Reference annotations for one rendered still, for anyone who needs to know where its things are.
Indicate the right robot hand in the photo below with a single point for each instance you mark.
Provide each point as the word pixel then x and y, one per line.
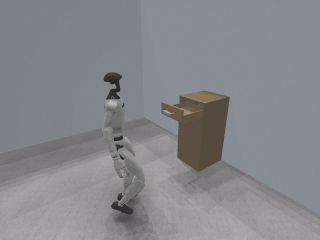
pixel 118 165

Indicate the drawer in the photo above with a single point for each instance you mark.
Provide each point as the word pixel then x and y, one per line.
pixel 184 112

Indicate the robot right forearm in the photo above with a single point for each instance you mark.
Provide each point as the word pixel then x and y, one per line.
pixel 109 139

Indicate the cabinet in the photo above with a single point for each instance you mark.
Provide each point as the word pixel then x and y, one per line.
pixel 200 142

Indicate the handle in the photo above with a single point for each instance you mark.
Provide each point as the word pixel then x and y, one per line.
pixel 167 113

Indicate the robot left foot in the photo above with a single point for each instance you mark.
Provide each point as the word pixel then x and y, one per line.
pixel 120 196

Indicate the right robot upper arm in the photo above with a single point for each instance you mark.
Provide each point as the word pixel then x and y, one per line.
pixel 110 110

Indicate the humanoid robot torso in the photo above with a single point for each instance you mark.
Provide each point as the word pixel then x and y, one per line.
pixel 118 122

